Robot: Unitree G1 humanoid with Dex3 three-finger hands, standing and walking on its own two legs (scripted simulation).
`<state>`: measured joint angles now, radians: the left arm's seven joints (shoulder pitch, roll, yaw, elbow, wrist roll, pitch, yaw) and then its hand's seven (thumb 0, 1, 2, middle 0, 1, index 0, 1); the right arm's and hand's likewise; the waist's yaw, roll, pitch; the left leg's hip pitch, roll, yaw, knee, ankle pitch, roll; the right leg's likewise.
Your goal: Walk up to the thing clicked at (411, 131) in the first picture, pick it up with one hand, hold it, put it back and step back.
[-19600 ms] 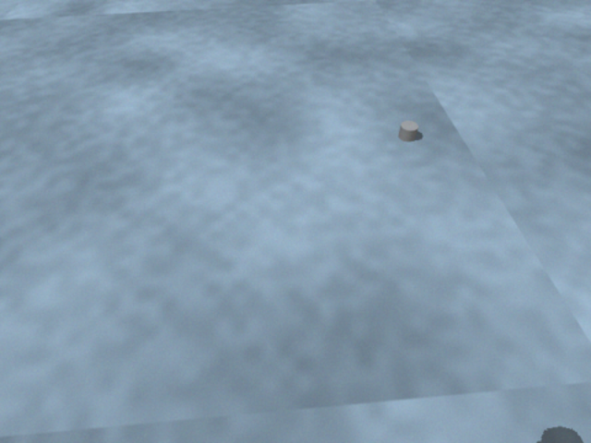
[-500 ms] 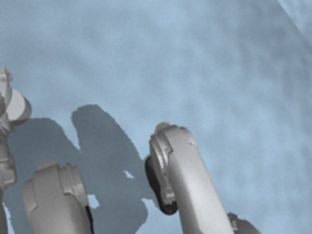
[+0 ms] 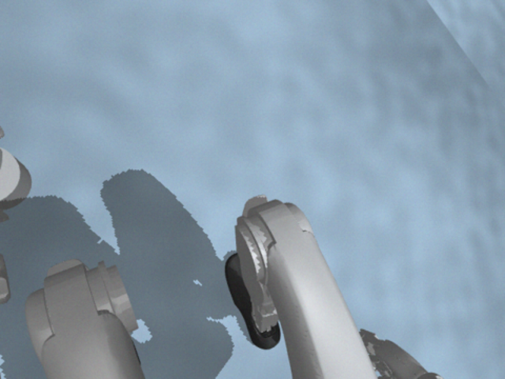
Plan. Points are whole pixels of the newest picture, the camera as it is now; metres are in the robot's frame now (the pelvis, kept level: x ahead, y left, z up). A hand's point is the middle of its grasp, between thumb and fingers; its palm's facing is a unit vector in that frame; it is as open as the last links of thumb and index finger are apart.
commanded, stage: rest palm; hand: left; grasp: from above
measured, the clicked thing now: out of the picture +0.47 +0.27 -0.27
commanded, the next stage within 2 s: close in 0.28 s
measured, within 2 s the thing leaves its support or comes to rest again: neither
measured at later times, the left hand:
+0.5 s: hand out of the picture +0.45 +0.28 -0.25, palm faces -0.46 -0.14 -0.88, open 13.7 cm
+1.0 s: hand out of the picture +0.45 +0.28 -0.24, palm faces -0.46 -0.12 -0.88, open 12.5 cm
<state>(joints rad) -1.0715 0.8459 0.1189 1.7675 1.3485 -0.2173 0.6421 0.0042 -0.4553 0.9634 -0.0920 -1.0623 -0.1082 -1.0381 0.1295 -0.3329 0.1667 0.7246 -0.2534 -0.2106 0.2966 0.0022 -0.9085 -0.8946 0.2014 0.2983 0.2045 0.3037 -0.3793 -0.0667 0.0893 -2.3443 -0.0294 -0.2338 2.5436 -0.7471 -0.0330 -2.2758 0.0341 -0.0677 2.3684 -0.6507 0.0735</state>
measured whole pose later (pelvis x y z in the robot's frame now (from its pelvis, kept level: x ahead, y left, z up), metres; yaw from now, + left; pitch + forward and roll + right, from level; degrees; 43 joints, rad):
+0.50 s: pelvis +0.00 +0.01 +0.00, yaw -2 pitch +30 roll -14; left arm -1.09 0.91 0.11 1.80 1.33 -0.20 0.65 0.01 -0.46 0.95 -0.11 -1.07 -0.12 -1.05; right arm 0.15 -0.33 0.23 0.73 -0.28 -0.25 0.33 0.00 -0.91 -0.90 0.20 0.30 0.20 0.30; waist -0.40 -0.09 0.14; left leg -2.35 -0.03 -0.25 2.56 -0.76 -0.02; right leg -2.26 0.04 -0.09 2.36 -0.65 0.07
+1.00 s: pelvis -0.01 +0.00 +0.00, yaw -2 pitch +28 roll -14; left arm -1.11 0.94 0.09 1.84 1.32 -0.20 0.67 0.00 -0.30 0.86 -0.27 -1.07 -0.26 -1.03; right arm 0.13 -0.36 0.26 0.70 -0.27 -0.28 0.32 0.00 -0.91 -0.90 0.20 0.30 0.20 0.30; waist -0.42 -0.10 0.16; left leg -2.33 -0.02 -0.26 2.55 -0.74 -0.02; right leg -2.24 0.04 -0.10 2.34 -0.62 0.08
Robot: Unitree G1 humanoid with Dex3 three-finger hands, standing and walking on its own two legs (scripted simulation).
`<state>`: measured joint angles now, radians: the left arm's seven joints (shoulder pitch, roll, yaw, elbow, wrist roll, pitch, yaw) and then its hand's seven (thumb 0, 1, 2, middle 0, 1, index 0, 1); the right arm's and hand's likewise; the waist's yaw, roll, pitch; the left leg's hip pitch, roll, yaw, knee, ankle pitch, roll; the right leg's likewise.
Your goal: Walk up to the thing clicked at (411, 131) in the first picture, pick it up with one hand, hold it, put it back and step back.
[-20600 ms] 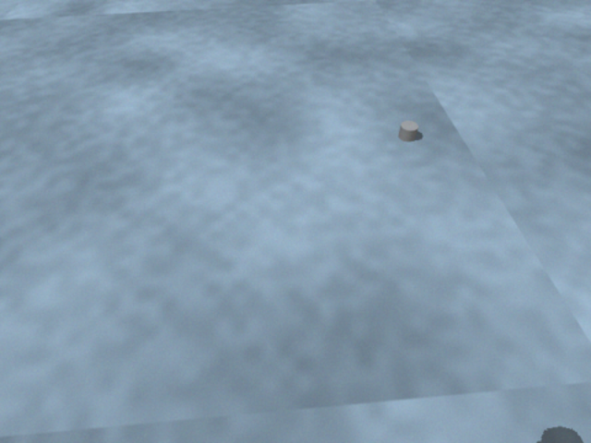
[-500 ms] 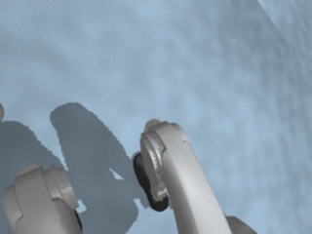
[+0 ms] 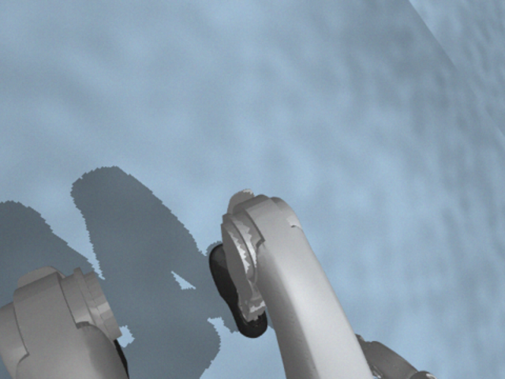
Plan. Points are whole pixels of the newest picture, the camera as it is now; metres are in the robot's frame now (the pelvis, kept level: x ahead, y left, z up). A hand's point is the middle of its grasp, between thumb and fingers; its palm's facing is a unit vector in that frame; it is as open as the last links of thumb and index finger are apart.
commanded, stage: close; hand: left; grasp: from above
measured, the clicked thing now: out of the picture +0.46 +0.29 -0.27
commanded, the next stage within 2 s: settle in 0.88 s
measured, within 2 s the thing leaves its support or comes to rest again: leaves its support in 1.44 s
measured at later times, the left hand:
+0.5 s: hand out of the picture +0.45 +0.29 -0.24, palm faces -0.45 -0.13 -0.88, open 12.0 cm
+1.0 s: hand out of the picture +0.45 +0.29 -0.24, palm faces -0.45 -0.13 -0.88, open 11.9 cm
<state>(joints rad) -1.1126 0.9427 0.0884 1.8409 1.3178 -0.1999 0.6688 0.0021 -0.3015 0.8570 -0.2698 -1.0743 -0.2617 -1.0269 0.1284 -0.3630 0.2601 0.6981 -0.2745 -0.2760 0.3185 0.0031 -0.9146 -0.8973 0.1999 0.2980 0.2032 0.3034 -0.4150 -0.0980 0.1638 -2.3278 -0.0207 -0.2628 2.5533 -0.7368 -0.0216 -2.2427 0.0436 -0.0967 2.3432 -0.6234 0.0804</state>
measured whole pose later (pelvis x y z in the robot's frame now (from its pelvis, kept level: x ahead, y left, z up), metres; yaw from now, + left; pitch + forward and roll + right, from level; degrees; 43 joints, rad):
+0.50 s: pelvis +0.00 +0.00 +0.00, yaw +0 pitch +28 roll -15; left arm -1.12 0.95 0.07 1.84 1.31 -0.20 0.67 0.00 -0.25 0.82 -0.40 -1.04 -0.32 -1.00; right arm 0.13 -0.36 0.28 0.67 -0.27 -0.27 0.31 0.00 -0.91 -0.90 0.20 0.30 0.20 0.30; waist -0.42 -0.10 0.17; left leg -2.32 -0.02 -0.27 2.54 -0.73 -0.02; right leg -2.23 0.04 -0.10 2.32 -0.61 0.08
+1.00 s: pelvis +0.00 +0.00 +0.01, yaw +0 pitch +28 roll -15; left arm -1.12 0.96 0.06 1.84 1.30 -0.20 0.67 0.00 -0.26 0.78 -0.47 -0.97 -0.39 -0.92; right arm 0.14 -0.36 0.29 0.65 -0.27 -0.25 0.29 0.00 -0.91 -0.90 0.20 0.30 0.20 0.30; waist -0.43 -0.10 0.17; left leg -2.32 -0.02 -0.26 2.53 -0.73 -0.02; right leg -2.22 0.04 -0.11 2.31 -0.61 0.08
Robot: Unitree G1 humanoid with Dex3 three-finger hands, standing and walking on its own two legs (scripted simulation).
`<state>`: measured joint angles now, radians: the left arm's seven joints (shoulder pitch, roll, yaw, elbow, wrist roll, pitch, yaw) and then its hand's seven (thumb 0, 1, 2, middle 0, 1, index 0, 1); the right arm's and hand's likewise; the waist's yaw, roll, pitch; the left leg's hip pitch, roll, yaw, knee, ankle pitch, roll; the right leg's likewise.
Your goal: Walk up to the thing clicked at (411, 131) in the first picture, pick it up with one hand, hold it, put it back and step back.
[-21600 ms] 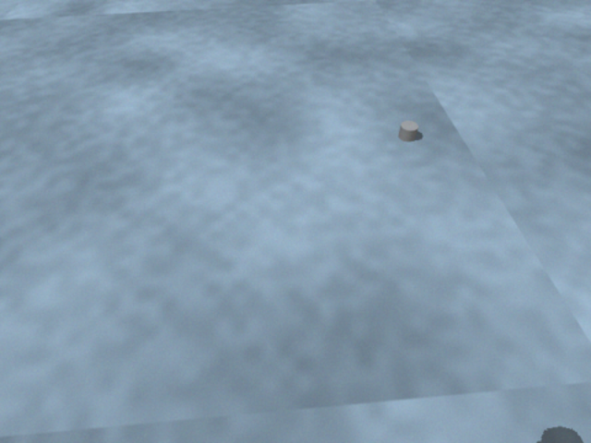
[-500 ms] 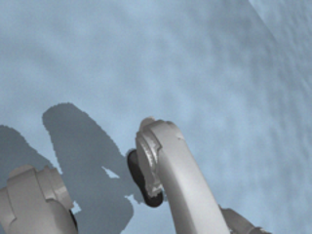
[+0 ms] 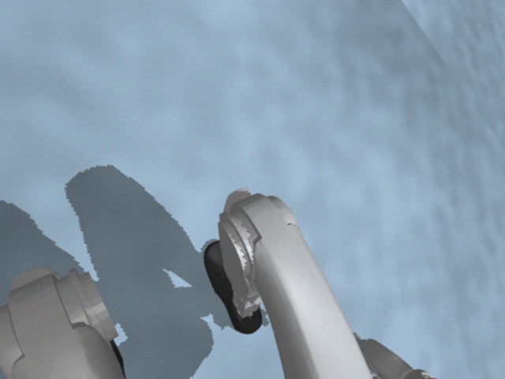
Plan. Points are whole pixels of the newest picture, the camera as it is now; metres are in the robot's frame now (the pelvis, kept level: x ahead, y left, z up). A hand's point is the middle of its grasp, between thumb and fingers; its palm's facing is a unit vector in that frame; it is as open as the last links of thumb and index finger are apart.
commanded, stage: settle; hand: left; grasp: from above
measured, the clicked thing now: out of the picture +0.47 +0.29 -0.28
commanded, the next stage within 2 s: lift in 0.94 s
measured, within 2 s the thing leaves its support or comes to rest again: leaves its support in 0.44 s
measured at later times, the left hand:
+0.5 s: hand out of the picture +0.46 +0.29 -0.23, palm faces -0.39 -0.13 -0.91, open 11.8 cm
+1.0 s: hand out of the picture +0.43 +0.29 -0.15, palm faces -0.50 -0.11 -0.86, open 11.6 cm
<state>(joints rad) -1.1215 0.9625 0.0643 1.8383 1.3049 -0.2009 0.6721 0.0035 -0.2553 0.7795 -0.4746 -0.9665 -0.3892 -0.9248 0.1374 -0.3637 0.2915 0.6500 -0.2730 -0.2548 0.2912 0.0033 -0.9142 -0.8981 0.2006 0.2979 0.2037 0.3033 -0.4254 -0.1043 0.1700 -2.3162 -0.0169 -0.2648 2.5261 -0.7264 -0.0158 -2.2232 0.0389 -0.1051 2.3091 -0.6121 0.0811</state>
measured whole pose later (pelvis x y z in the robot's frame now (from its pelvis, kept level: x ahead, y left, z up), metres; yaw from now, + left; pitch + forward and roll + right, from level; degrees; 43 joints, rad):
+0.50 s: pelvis +0.01 +0.00 +0.01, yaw +1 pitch +33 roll -14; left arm -0.95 0.81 0.10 1.48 1.25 -0.13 0.55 0.01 -0.22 0.70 -0.53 -0.88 -0.45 -0.81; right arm 0.19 -0.34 0.17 0.69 -0.21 -0.21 0.30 0.00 -0.93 -0.90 0.20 0.30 0.21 0.30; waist -0.36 -0.05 0.07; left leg -2.33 -0.02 -0.24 2.48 -0.75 -0.02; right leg -2.25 0.02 -0.09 2.29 -0.64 0.05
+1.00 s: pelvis +0.00 -0.01 +0.03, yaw +7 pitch +34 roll -8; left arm -0.94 0.66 0.01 1.36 1.19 -0.13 0.30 -0.01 -0.21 0.64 -0.64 -0.72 -0.56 -0.66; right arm 0.14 -0.30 0.08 0.67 -0.13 -0.07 0.19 0.00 -0.92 -0.90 0.20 0.30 0.20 0.30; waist -0.26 0.02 -0.04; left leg -2.27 -0.03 -0.16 2.36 -0.70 -0.04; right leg -2.23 -0.01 -0.03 2.25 -0.63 0.06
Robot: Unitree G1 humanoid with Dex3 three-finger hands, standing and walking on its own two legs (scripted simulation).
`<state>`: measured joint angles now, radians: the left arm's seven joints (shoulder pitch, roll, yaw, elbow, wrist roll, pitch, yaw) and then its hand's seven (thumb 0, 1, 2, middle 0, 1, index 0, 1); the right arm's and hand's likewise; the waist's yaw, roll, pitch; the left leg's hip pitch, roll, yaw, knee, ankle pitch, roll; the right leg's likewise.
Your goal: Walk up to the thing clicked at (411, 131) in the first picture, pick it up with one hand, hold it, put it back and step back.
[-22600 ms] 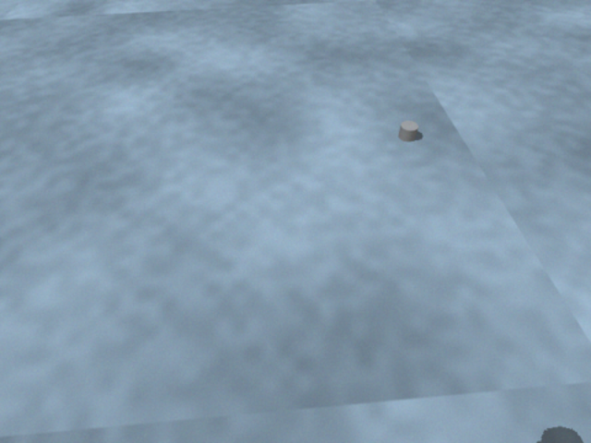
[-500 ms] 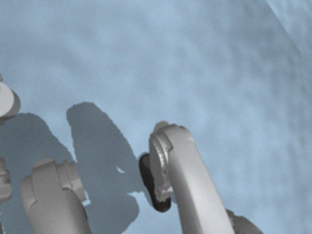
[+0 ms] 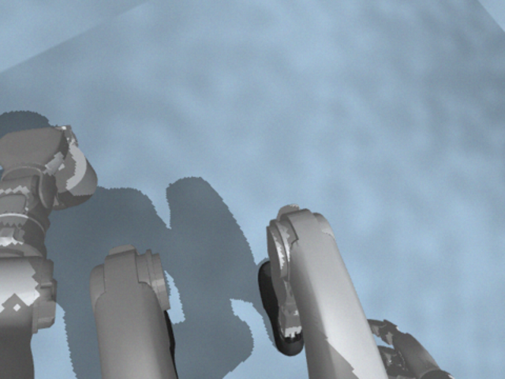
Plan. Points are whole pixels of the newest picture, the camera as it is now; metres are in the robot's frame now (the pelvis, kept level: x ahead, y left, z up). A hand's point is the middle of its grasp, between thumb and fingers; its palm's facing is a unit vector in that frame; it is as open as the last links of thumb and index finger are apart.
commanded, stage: lift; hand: left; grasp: from above
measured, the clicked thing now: (63, 175) +0.47 +0.25 -0.22
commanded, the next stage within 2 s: hold in 1.76 s
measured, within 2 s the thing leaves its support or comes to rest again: neither
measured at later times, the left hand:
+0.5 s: hand (14, 177) +0.44 +0.27 -0.09, palm faces -0.51 -0.08 -0.86, open 11.6 cm
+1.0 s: hand out of the picture +0.37 +0.26 +0.10, palm faces -0.44 -0.13 -0.89, open 11.6 cm
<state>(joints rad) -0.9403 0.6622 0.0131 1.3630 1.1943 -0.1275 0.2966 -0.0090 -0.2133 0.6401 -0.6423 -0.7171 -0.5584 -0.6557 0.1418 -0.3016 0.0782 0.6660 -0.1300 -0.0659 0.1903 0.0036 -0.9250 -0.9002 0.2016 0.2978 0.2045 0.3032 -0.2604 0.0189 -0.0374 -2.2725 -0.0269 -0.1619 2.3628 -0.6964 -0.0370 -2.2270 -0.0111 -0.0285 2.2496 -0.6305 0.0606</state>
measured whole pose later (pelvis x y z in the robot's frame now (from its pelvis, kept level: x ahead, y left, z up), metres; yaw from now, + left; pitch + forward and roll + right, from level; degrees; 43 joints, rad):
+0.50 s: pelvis +0.00 +0.00 +0.06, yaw +2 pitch +37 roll -6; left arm -0.74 0.59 -0.02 1.06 1.09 -0.04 0.16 -0.01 -0.18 0.62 -0.61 -0.73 -0.53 -0.67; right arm 0.21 -0.28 0.01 0.65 -0.05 0.02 0.10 0.01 -0.92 -0.90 0.20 0.30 0.21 0.30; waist -0.21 0.05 -0.15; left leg -2.13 -0.01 -0.11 2.17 -0.70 -0.02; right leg -2.09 -0.02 0.00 2.09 -0.64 0.06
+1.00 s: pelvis +0.02 +0.00 +0.20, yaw +5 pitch +29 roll -2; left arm -0.35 0.49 -0.12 0.58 0.95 0.10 0.07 -0.01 -0.18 0.63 -0.60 -0.74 -0.52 -0.68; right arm 0.14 -0.26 -0.03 0.61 0.01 0.07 0.00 0.01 -0.91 -0.89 0.20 0.30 0.21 0.30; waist -0.11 0.04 -0.18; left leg -1.58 0.02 -0.06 1.72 -0.64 -0.02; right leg -1.58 -0.03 0.01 1.66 -0.59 0.05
